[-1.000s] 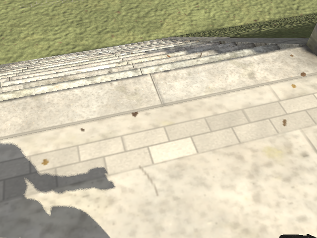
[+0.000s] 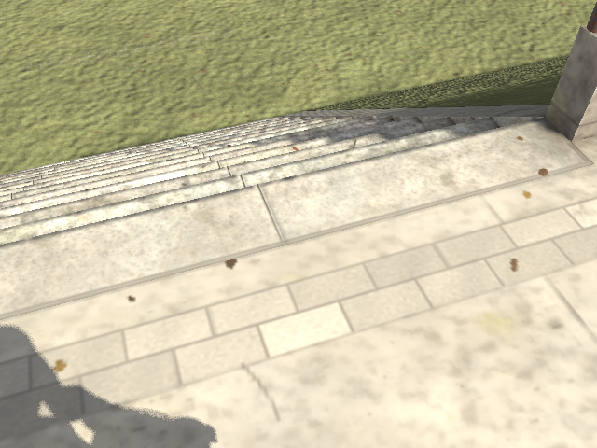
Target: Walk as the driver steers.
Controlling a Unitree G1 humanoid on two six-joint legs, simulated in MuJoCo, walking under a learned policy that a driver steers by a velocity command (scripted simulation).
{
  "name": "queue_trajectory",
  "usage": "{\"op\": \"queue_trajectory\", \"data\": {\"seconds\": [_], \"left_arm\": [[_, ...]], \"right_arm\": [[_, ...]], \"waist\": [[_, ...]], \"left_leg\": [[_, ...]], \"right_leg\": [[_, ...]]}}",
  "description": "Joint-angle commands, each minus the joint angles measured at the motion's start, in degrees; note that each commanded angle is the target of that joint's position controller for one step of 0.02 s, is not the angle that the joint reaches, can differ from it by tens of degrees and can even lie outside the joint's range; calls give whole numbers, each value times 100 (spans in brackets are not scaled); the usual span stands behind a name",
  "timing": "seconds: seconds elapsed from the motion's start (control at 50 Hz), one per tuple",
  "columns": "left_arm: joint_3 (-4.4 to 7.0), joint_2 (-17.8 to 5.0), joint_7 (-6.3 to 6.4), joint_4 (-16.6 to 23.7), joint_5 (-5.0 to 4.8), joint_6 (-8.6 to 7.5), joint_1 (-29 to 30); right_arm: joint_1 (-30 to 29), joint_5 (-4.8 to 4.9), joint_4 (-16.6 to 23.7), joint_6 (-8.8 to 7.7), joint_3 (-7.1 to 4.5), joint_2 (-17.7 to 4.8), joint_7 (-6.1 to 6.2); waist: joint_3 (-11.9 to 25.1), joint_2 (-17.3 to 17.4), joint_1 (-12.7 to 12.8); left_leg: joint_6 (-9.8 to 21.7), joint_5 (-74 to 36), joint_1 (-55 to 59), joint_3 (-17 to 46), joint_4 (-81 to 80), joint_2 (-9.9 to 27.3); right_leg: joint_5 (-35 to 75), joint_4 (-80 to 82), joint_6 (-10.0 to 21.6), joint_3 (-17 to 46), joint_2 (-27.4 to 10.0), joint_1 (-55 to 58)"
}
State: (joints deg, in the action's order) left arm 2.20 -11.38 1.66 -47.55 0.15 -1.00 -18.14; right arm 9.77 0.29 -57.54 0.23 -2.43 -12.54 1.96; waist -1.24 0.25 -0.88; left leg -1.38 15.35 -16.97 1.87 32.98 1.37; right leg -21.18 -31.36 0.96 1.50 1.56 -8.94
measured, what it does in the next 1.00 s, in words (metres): walks ahead: right foot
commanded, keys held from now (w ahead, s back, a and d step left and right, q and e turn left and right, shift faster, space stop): w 0.54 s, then no key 0.10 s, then q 0.36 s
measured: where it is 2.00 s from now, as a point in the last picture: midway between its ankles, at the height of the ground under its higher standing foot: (239, 411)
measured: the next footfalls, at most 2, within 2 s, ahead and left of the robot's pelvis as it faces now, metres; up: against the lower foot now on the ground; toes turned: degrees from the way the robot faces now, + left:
right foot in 0.68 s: +0.46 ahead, -0.09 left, +0.00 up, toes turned -1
left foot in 1.16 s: +0.40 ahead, +0.15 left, +0.00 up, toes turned +18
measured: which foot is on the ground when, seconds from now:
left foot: down 0.00-0.70, up 0.72-1.00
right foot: down 0.00-0.20, up 0.22-0.66, down 0.68-1.00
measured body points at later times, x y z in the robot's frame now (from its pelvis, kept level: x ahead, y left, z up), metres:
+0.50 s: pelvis +0.15 +0.05 +0.02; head +0.17 +0.06 +0.46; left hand +0.33 +0.30 -0.09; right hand +0.10 -0.20 -0.12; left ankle +0.06 +0.13 -0.73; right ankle +0.31 -0.13 -0.67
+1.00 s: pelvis +0.35 +0.00 +0.01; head +0.38 +0.01 +0.46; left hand +0.43 +0.28 -0.12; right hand +0.48 -0.26 -0.12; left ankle +0.39 +0.15 -0.68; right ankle +0.42 -0.09 -0.73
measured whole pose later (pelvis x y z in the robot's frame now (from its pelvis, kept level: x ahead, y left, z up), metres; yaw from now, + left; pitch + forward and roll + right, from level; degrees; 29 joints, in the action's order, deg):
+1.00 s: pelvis +0.35 +0.00 +0.01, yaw +9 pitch +1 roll -2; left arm 2.8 -14.6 1.4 -51.1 1.2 -3.0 -6.8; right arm 11.8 0.6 -48.4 2.1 -4.1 -15.6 2.1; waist -3.4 1.5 -0.1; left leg -2.3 17.5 -33.2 0.0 54.0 5.2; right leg -6.0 -20.7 3.4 -11.3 -0.5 -15.6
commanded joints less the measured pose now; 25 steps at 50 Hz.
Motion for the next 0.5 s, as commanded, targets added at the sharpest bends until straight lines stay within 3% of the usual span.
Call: {"op": "queue_trajectory", "data": {"seconds": [0.02,0.04,0.06,0.1,0.14,0.16,0.18,0.2,0.22,0.24,0.26,0.28,0.34,0.4,0.5], "left_arm": [[260,-967,44,129,-85,-56,-505],[307,-1146,50,119,-123,-111,-531],[327,-1208,63,93,-147,-185,-507],[295,-1086,42,70,-128,-301,-370],[293,-1083,-12,88,-200,-275,-15],[286,-1070,-34,96,-198,-252,86],[254,-984,-36,138,-160,-264,222],[145,-585,-34,313,-126,-309,373],[144,-497,-3,472,-206,-408,337],[206,-752,-28,409,-320,-474,227],[216,-818,-75,339,-330,-511,229],[235,-802,-75,281,-271,-526,255],[284,-727,-134,238,-129,-459,372],[250,-596,-150,389,-106,-386,845],[125,-457,-242,719,-153,-429,1947]], "right_arm": [[-256,72,232,-117,-125,-558,-4],[-502,123,375,-228,-107,-510,-45],[-677,160,480,-345,-103,-517,-88],[-634,203,514,-536,-109,-547,-197],[-54,197,258,-642,-125,-498,-296],[552,150,-47,-637,-199,-574,-313],[1202,104,-276,-612,-297,-745,-314],[1941,97,-377,-603,-433,-1268,-279],[2306,28,-412,-649,-411,-1460,-344],[1654,2,-247,-702,-262,-1075,-341],[1165,21,-60,-723,-186,-823,-343],[874,13,55,-720,-160,-823,-354],[1065,-22,6,-656,-43,-606,-337],[1376,-45,-60,-607,-39,-794,-247],[1586,-20,-23,-545,-23,-922,-140]], "waist": [[-470,-784,226],[-788,-1055,298],[-1055,-1092,324],[-1071,-1001,233],[-689,-738,-115],[-372,-651,-346],[-84,-443,-618],[143,983,-827],[364,1824,-802],[-38,1049,-456],[-322,685,-279],[-390,445,-156],[-288,492,-105],[-326,369,-181],[-561,412,-414]], "left_leg": [[214,1232,-469,-544,603,-404],[308,1077,-965,-511,1005,-310],[434,1018,-1335,-272,1274,-69],[650,1328,-1748,-100,1149,204],[700,515,-354,-439,-64,15],[587,-202,825,-652,-337,-280],[577,-317,1729,-364,-413,-222],[1101,556,2509,1697,-1421,1008],[1827,1044,2905,3998,-2339,2008],[1803,1432,2519,3786,-2310,2106],[1563,1446,2165,3041,-2324,1840],[1358,1122,1945,2487,-2415,1620],[1099,-638,1708,1241,-2527,1109],[1192,-1843,1759,769,-2578,1041],[1131,-1804,1447,302,-2816,918]], "right_leg": [[-2273,1657,746,1389,-934,-687],[-2684,2050,1057,2136,-1466,-621],[-2510,2243,1285,2606,-1814,-603],[-1407,2089,1314,2513,-1939,-51],[-535,1725,965,1618,-1474,-364],[-75,1380,797,1197,-1154,-839],[683,618,583,766,-821,-1276],[606,-1473,100,-126,-77,-2255],[-1085,-2964,-11,199,330,-3199],[-887,-3730,141,631,-107,-3622],[-244,-3790,289,580,-403,-3712],[297,-3600,350,444,-615,-3665],[1128,-3055,236,136,-848,-3260],[1541,-2476,-2,-62,-852,-3539],[2526,-729,-106,-300,-641,-3125]]}}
